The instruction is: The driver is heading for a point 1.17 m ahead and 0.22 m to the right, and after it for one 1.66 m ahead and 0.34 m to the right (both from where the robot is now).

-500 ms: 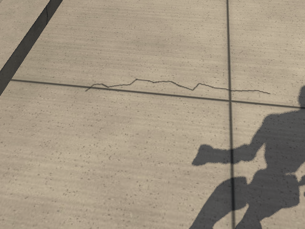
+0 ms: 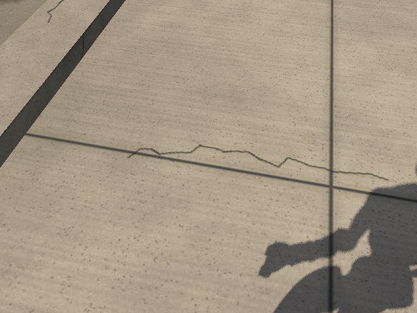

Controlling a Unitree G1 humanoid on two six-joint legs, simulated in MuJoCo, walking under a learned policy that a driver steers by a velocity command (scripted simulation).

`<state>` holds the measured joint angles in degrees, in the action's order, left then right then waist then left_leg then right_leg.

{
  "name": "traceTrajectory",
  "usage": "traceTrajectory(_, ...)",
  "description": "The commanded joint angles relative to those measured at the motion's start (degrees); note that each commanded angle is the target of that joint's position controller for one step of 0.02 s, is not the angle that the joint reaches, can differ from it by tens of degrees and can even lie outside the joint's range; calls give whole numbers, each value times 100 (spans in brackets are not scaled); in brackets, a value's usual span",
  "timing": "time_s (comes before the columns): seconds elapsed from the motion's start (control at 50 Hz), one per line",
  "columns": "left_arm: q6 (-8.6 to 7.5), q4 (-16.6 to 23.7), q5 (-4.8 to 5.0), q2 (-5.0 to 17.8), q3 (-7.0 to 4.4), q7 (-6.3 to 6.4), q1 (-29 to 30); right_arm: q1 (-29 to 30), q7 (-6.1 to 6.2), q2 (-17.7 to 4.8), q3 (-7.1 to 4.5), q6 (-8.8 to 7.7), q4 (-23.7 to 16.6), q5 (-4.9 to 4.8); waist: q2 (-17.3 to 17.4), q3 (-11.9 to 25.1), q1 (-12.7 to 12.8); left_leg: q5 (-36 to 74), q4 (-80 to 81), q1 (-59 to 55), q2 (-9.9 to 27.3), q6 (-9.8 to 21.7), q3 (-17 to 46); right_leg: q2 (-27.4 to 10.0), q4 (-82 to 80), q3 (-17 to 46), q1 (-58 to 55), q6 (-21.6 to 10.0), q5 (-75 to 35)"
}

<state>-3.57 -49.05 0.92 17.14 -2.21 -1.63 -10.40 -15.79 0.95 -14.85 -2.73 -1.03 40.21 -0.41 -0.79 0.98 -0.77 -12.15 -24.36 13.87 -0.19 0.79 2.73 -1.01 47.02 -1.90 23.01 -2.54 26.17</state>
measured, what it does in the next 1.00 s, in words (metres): walks ahead: right foot, then left foot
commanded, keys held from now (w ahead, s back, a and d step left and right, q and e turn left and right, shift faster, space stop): w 0.62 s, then w+e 0.38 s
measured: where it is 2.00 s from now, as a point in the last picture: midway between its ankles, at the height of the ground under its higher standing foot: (267, 181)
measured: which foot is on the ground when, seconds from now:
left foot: down 0.00-0.12, up 0.14-0.60, down 0.62-1.00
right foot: up 0.00-0.12, down 0.14-0.64, up 0.66-1.00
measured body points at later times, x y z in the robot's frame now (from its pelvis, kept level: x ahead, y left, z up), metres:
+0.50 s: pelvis +0.19 -0.03 +0.00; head +0.22 -0.05 +0.45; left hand +0.15 +0.24 -0.13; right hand +0.42 -0.26 -0.09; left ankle +0.37 +0.12 -0.70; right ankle +0.07 -0.13 -0.74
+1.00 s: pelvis +0.47 +0.01 +0.00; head +0.49 +0.00 +0.45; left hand +0.66 +0.25 -0.11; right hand +0.47 -0.27 -0.13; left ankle +0.41 +0.10 -0.74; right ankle +0.63 -0.18 -0.68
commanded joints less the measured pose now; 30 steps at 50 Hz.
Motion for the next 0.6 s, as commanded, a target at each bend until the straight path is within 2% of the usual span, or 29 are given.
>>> traceTrajectory(0.02, -163, 293, -43, 255, -36, -83, 234, 354, -12, -1062, -311, -104, -369, -40, 929, -23, 58, -796, 1375, -27, 1099, 989, 1229, -98, -771, -26, 31, 1, -708)
traceTrajectory(0.06, -149, 195, -41, 302, -42, -106, 59, 292, -58, -1076, -324, -78, -288, -84, 827, 73, 168, -792, 1163, 277, 1016, 956, 969, 67, -1400, -202, -731, 77, -1499)
traceTrajectory(0.08, -127, 108, -45, 341, -60, -93, -129, 239, -73, -1012, -307, -71, -247, -84, 747, 94, 256, -952, 977, 525, 955, 893, 896, 152, -1565, -249, -1167, 86, -1593)
traceTrajectory(0.1, -100, -8, -33, 400, -92, -63, -442, 202, -82, -887, -264, -72, -212, -62, 667, 111, 395, -1237, 732, 787, 876, 787, 861, 173, -1639, -223, -1579, 71, -1474)
traceTrajectory(0.12, -85, -112, -6, 492, -128, -17, -824, 229, -89, -673, -192, -88, -199, -31, 516, 86, 566, -1487, 261, 1157, 720, 607, 733, -27, -1814, 49, -2014, -10, -1252)
traceTrajectory(0.14, -92, -170, -42, 884, -207, 55, -1302, 335, -100, -229, -64, -127, -277, 36, -510, 38, 691, -1540, -1405, 1797, 199, 209, 122, -1073, -2642, 1530, -2390, -336, -442)
traceTrajectory(0.16, -77, -197, -90, 1672, -393, 24, -1631, 394, -60, -246, -64, -229, -639, -45, -1802, 7, 728, -2141, -2898, 3140, -239, 20, -250, -2196, -3638, 3829, -2788, -1246, 1209)
traceTrajectory(0.18, -129, -80, -149, 1362, -313, 18, -1329, 463, -20, -715, -179, -306, -608, -183, -1269, -274, 683, -1994, -3791, 3654, 132, 98, 202, -2305, -3850, 4368, -2551, -1457, 2080)
traceTrajectory(0.2, -181, 18, -119, 1010, -218, 26, -1057, 496, -30, -905, -236, -339, -557, -196, -984, -486, 560, -1386, -3984, 3857, 347, 201, 276, -2072, -3761, 3845, -2436, -1233, 1784)
traceTrajectory(0.24, -206, 121, -103, 761, -134, 25, -706, 400, -40, -797, -246, -362, -382, -27, -638, -471, 374, -526, -3732, 3602, 580, 179, 197, -1597, -3742, 2800, -2208, -943, 460)
traceTrajectory(0.26, -202, 126, -114, 708, -108, 40, -677, 428, -52, -714, -242, -366, -365, 10, -620, -458, 332, -178, -3528, 3358, 648, 132, 166, -1407, -3817, 2375, -2072, -847, -141)
traceTrajectory(0.32, -191, 42, -105, 667, -99, 100, -868, 647, -82, -511, -199, -358, -392, 6, -472, -341, 358, 574, -2911, 3128, 591, -62, -66, -1141, -3919, 1524, -2112, -827, -1784)
traceTrajectory(0.36, -160, -29, -81, 684, -100, 142, -989, 956, -111, -338, -133, -363, -482, -6, -413, -349, 425, 987, -2200, 2909, 530, -145, -167, -1014, -3907, 1090, -2086, -779, -2510)
traceTrajectory(0.4, -132, -103, -60, 735, -108, 169, -1151, 1319, -171, -221, -76, -382, -578, -35, -441, -407, 540, 1395, -1549, 2629, 451, -172, -257, -963, -3918, 835, -2024, -749, -2729)
traceTrajectory(0.46, -82, -220, -23, 802, -129, 184, -1411, 1806, -283, -219, -41, -410, -712, -86, -387, -595, 683, 1637, -953, 2411, 350, -146, -338, -1096, -3910, 763, -2105, -786, -2669)
traceTrajectory(0.5, -33, -300, 2, 821, -148, 186, -1529, 2043, -354, -254, -33, -433, -807, -105, -376, -722, 690, 1533, -710, 2412, 316, -43, -310, -1262, -3820, 791, -2348, -783, -2799)
traceTrajectory(0.54, 9, -344, 25, 881, -190, 201, -1528, 2088, -402, -360, -53, -457, -855, -102, -410, -719, 568, 1221, -520, 2286, 270, 129, -298, -1415, -3604, 794, -2657, -716, -3312)
traceTrajectory(0.56, 25, -343, 25, 934, -216, 210, -1480, 1946, -406, -456, -87, -463, -823, -90, -453, -602, 434, 1035, -448, 1985, 184, 226, -349, -1429, -3375, 747, -2774, -660, -3974)
traceTrajectory(0.58, 43, -333, 27, 1013, -247, 221, -1425, 1629, -387, -594, -149, -462, -741, -64, -540, -341, 222, 867, -428, 1433, 24, 341, -472, -1390, -2958, 670, -2842, -603, -5004)
traceTrajectory(0.6, 74, -313, 20, 1014, -248, 228, -1331, 882, -343, -797, -263, -451, -522, -47, -515, 150, -208, 939, -309, 374, -140, 519, -619, -1198, -2095, 470, -2708, -487, -5885)
Velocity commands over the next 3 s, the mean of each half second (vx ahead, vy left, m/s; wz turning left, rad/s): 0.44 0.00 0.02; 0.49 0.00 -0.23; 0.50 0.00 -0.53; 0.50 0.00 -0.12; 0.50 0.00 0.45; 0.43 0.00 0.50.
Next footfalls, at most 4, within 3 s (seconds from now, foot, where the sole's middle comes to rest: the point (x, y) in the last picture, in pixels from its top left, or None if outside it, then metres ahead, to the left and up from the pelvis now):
0.14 right None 0.11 -0.13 -0.78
0.62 left None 0.45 0.10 -0.78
1.16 right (259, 257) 0.71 -0.17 -0.78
1.66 left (230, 180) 1.06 -0.08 -0.78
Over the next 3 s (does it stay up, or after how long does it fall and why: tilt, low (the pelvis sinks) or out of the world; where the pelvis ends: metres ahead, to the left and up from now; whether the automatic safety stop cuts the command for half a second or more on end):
stays up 1.52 -0.28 0.00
